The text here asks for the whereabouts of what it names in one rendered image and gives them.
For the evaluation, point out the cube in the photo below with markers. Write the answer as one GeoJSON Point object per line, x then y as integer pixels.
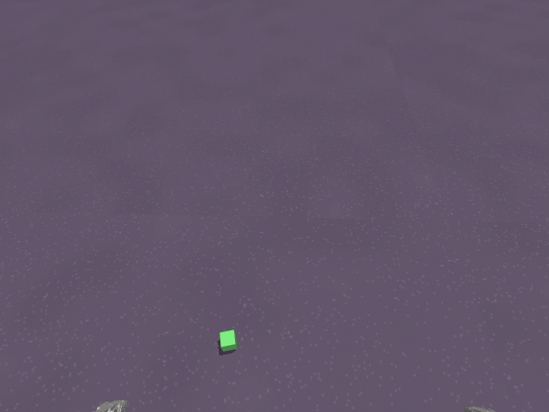
{"type": "Point", "coordinates": [228, 340]}

